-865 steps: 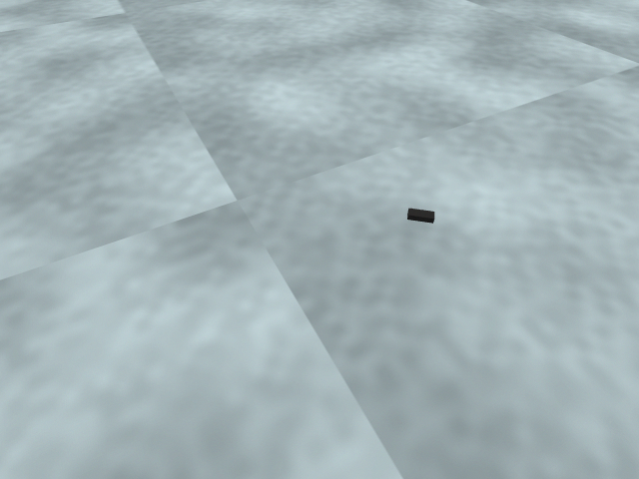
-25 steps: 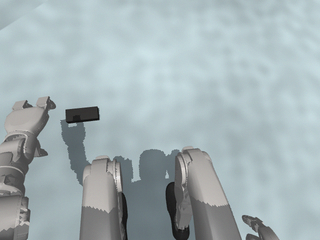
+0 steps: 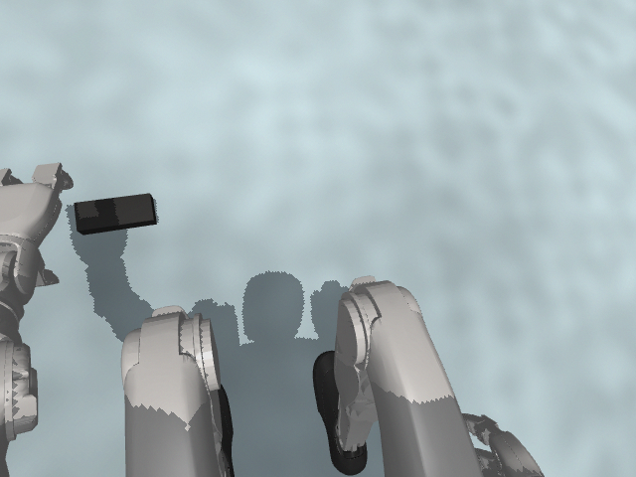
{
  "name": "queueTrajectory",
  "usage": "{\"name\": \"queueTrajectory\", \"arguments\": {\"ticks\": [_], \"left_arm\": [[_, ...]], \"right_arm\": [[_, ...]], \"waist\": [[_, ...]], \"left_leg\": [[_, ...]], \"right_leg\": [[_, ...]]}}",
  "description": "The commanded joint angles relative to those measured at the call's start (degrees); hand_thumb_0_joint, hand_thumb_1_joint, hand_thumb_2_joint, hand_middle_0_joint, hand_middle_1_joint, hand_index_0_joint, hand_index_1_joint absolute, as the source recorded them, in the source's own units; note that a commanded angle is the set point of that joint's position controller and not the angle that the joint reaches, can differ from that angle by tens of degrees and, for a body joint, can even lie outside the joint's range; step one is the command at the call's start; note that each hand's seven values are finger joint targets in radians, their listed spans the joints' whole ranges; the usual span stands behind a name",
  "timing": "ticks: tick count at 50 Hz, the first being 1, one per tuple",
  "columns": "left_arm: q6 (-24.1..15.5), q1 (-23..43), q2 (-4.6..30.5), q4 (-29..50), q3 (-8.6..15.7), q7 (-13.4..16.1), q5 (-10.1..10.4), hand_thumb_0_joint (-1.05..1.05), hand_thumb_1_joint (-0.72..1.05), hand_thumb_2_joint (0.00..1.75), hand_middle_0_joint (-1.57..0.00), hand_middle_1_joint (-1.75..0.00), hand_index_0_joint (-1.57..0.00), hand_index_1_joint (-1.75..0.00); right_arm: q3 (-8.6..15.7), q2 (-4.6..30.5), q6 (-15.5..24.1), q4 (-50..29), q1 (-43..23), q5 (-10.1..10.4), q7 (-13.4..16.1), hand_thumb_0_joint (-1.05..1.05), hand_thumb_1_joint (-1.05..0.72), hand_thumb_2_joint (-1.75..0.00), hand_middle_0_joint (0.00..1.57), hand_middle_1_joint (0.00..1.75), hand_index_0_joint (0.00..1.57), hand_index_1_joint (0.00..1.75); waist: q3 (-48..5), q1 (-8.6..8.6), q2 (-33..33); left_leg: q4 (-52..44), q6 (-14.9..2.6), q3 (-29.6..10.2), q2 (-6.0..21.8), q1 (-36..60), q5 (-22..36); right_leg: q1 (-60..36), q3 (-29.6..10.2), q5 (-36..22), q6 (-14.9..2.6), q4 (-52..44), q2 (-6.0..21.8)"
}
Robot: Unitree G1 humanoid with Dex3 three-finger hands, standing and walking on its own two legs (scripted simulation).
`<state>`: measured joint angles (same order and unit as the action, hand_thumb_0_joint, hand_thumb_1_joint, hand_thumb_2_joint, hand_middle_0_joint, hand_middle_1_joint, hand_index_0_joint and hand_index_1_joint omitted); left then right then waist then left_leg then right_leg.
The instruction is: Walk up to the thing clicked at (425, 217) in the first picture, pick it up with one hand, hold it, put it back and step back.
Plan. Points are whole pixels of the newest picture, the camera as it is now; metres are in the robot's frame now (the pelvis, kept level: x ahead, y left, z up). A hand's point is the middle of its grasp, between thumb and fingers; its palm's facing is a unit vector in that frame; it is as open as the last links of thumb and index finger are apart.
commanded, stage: rise first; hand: left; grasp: from above
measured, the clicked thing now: (116, 213) +0.51 +0.27 -0.33
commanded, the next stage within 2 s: none
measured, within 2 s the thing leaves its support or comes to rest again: neither
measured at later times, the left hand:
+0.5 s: hand (54, 233) +0.44 +0.31 -0.20, palm faces -0.46 -0.08 -0.89, open 13.7 cm
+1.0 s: hand (61, 223) +0.46 +0.31 -0.21, palm faces -0.46 -0.07 -0.89, open 13.9 cm
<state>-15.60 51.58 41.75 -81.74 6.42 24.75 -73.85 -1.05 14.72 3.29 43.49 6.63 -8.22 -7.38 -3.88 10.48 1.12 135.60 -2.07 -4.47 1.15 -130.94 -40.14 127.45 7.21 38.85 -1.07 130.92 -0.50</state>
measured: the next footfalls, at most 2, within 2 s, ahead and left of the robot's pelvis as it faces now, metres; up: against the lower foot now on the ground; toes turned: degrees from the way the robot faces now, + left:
none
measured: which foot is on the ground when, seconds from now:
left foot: down 0.00-1.00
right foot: down 0.00-1.00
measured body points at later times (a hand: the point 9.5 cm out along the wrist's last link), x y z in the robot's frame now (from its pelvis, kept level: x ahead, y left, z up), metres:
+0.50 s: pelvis +0.00 +0.00 -0.01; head +0.26 +0.08 +0.35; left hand +0.46 +0.31 -0.15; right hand +0.07 -0.27 -0.12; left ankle +0.07 +0.11 -0.31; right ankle +0.10 -0.11 -0.31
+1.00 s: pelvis +0.00 +0.00 -0.02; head +0.26 +0.08 +0.34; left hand +0.48 +0.31 -0.16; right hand +0.06 -0.27 -0.12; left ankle +0.07 +0.11 -0.31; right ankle +0.10 -0.11 -0.31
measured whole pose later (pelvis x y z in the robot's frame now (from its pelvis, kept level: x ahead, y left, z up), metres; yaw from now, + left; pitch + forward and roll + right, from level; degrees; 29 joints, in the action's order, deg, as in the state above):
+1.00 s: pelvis +0.00 +0.00 -0.02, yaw -2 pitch +34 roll -9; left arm -13.4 55.6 45.7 -84.7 5.4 24.2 -73.0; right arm -5.6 15.8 4.0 41.6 8.0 -8.6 -8.6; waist -0.9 14.1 2.0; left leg 140.1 -2.3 -6.2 1.2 -134.2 -40.8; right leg 129.8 8.8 38.9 -0.7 133.9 -0.8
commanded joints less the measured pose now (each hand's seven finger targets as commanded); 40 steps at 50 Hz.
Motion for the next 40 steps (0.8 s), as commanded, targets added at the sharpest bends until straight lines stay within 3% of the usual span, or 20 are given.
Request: {"name": "queueTrajectory", "arguments": {"ticks": [1, 6, 7, 9, 12, 16, 17, 19, 21, 27, 29, 30, 32, 34, 37, 40], "left_arm": [[0.78, 16.22, 15.34, 7.94, 1.65, 1.70, 1.55, 0.00, -0.42, 0.90, -0.17, -0.90, -0.18, -0.89], [1.07, 15.11, 15.41, 8.32, 2.03, 1.02, 1.69, 0.00, -0.44, 0.92, -0.15, -0.92, -0.16, -0.91], [0.95, 16.99, 16.78, 9.41, 2.47, 1.22, 1.81, 0.00, -0.45, 0.92, -0.14, -0.93, -0.15, -0.92], [0.99, 14.95, 15.50, 7.45, 1.90, 1.08, 2.11, 0.00, -0.45, 0.93, -0.15, -0.92, -0.16, -0.91], [0.91, 16.05, 16.62, 7.67, 2.39, 1.32, 2.08, 0.00, -0.44, 0.92, -0.15, -0.92, -0.16, -0.91], [0.90, 16.63, 16.35, 8.00, 1.89, 1.61, 1.99, 0.00, -0.46, 0.94, -0.15, -0.92, -0.15, -0.92], [0.90, 16.52, 16.97, 8.43, 2.30, 1.74, 2.07, 0.00, -0.45, 0.93, -0.14, -0.93, -0.15, -0.92], [1.28, 15.80, 15.67, 7.32, 1.51, 1.71, 2.18, 0.00, -0.47, 0.95, -0.12, -0.95, -0.13, -0.94], [1.25, 17.11, 16.84, 6.78, 1.92, 1.78, 1.94, 0.00, -0.48, 0.95, -0.12, -0.94, -0.13, -0.94], [1.59, 16.72, 16.96, 7.15, 1.89, 1.96, 2.19, 0.00, -0.48, 0.96, -0.12, -0.95, -0.13, -0.95], [1.66, 17.10, 16.40, 6.65, 1.34, 1.72, 2.08, 0.00, -0.48, 0.96, -0.11, -0.96, -0.12, -0.95], [1.58, 17.78, 16.66, 7.34, 1.41, 1.63, 2.18, 0.00, -0.55, 1.03, -0.14, -0.90, -0.10, -0.93], [1.60, 18.30, 17.36, 7.93, 1.55, 1.71, 2.38, 0.00, -0.49, 0.97, -0.13, -0.94, -0.12, -0.94], [1.71, 17.51, 17.26, 6.82, 1.44, 1.94, 2.29, 0.00, -0.49, 0.96, -0.12, -0.95, -0.12, -0.95], [1.91, 18.31, 16.58, 4.70, 0.74, 1.81, 2.07, 0.00, -0.49, 0.96, -0.13, -0.95, -0.12, -0.95], [2.13, 19.01, 17.58, 4.58, 0.87, 1.80, 1.94, 0.00, -0.49, 0.96, -0.13, -0.95, -0.13, -0.95]], "right_arm": [[3.86, 13.47, 0.29, -0.98, 11.80, 0.01, 0.86, 0.00, -0.91, -0.90, 0.20, 0.30, 0.20, 0.30], [3.86, 14.03, -0.04, -0.96, 12.81, 0.04, 0.61, 0.00, -0.90, -0.90, 0.20, 0.30, 0.20, 0.30], [3.39, 13.88, -0.14, -1.29, 12.33, 0.11, 0.59, 0.00, -0.90, -0.90, 0.20, 0.30, 0.20, 0.30], [3.09, 13.94, -0.09, -1.16, 12.67, 0.05, 0.41, 0.00, -0.90, -0.90, 0.20, 0.30, 0.20, 0.30], [2.91, 14.67, 0.06, -1.31, 12.84, 0.11, 0.37, 0.00, -0.90, -0.90, 0.20, 0.30, 0.20, 0.30], [2.38, 14.78, 0.00, -1.49, 13.49, -0.12, 0.15, 0.00, -0.90, -0.90, 0.20, 0.30, 0.20, 0.30], [2.15, 14.61, -0.08, -1.59, 12.95, -0.02, 0.09, 0.00, -0.90, -0.90, 0.20, 0.30, 0.20, 0.30], [2.32, 14.85, 0.21, -1.44, 13.25, -0.18, 0.03, 0.00, -0.90, -0.90, 0.20, 0.30, 0.20, 0.30], [2.22, 15.46, 0.18, -1.43, 13.46, -0.07, -0.01, 0.00, -0.90, -0.90, 0.20, 0.30, 0.20, 0.30], [1.73, 15.29, 0.27, -1.57, 13.53, -0.07, -0.02, 0.00, -0.90, -0.90, 0.20, 0.30, 0.20, 0.30], [1.64, 15.61, 0.42, -1.47, 13.78, -0.38, -0.16, 0.00, -0.90, -0.90, 0.20, 0.30, 0.20, 0.30], [1.72, 15.68, 0.41, -1.50, 13.82, -0.19, -0.07, 0.00, -0.91, -0.90, 0.20, 0.30, 0.20, 0.30], [1.51, 15.52, 0.23, -1.55, 13.40, -0.01, -0.05, 0.00, -0.90, -0.90, 0.20, 0.30, 0.20, 0.30], [1.31, 15.30, 0.28, -1.73, 13.30, -0.02, -0.10, 0.00, -0.91, -0.90, 0.20, 0.30, 0.20, 0.30], [1.05, 15.60, 0.31, -1.65, 13.95, -0.23, -0.24, 0.00, -0.90, -0.90, 0.20, 0.30, 0.20, 0.30], [0.80, 15.71, 0.52, -1.48, 13.95, -0.29, -0.34, 0.00, -0.91, -0.90, 0.20, 0.30, 0.20, 0.30]], "waist": [[-39.04, -0.08, -14.60], [-40.31, 0.52, -15.90], [-39.51, 0.62, -16.77], [-37.78, 0.93, -15.12], [-37.06, 1.12, -16.41], [-38.38, 1.89, -15.99], [-38.48, 1.16, -17.03], [-37.47, 1.57, -17.70], [-36.65, 2.14, -17.86], [-36.91, 1.93, -17.21], [-36.64, 2.90, -17.28], [-37.29, 2.72, -17.29], [-38.53, 2.11, -18.08], [-36.52, 2.16, -18.67], [-35.72, 3.64, -16.34], [-36.00, 3.55, -16.77]], "left_leg": [[-14.15, -0.38, 1.59, -1.37, 29.63, 10.47], [-13.51, 0.18, 0.53, -1.16, 31.84, 13.94], [-13.17, -0.01, 0.93, -1.25, 29.98, 12.90], [-13.17, 0.00, 0.57, -1.22, 29.43, 13.01], [-12.79, 0.08, 0.46, -0.95, 29.81, 12.38], [-11.74, -0.14, 0.84, -1.06, 28.54, 13.24], [-12.29, 0.03, 0.81, -1.21, 28.49, 12.81], [-12.14, 0.33, 0.26, -0.80, 30.43, 13.45], [-12.38, 0.44, -0.19, -0.78, 29.40, 12.04], [-11.30, 0.07, 0.74, -0.98, 27.78, 12.14], [-11.23, 0.20, 0.31, -0.84, 28.09, 12.55], [-11.29, 0.26, 0.00, -0.75, 28.87, 12.67], [-10.97, 0.20, 0.44, -0.91, 28.59, 13.16], [-11.13, 0.33, 0.37, -0.94, 27.38, 12.57], [-10.15, -0.02, 0.27, -0.87, 26.65, 12.40], [-9.84, -0.12, 0.61, -0.89, 26.41, 12.47]], "right_leg": [[-18.46, 0.62, -10.94, -1.14, -13.46, -2.16], [-17.70, 1.30, -13.68, -1.29, -11.79, -2.27], [-18.06, 1.11, -13.01, -1.28, -11.90, -2.29], [-17.86, 1.26, -13.21, -1.23, -11.67, -2.15], [-16.46, 1.41, -12.66, -1.26, -11.40, -2.13], [-18.54, 1.51, -14.17, -1.05, -11.40, -2.51], [-18.34, 1.43, -13.50, -1.22, -11.09, -2.52], [-16.31, 1.82, -13.67, -1.36, -10.59, -2.41], [-15.45, 2.11, -12.70, -1.44, -10.07, -2.35], [-17.18, 1.72, -13.33, -1.15, -10.48, -2.50], [-16.81, 2.11, -13.68, -1.12, -10.28, -2.52], [-16.59, 2.21, -13.80, -1.14, -10.09, -2.45], [-17.28, 1.90, -14.26, -1.18, -10.21, -2.66], [-16.63, 2.02, -13.71, -1.30, -9.75, -2.55], [-16.80, 2.19, -13.93, -1.06, -10.04, -2.69], [-17.40, 2.05, -14.21, -1.01, -10.18, -2.71]]}}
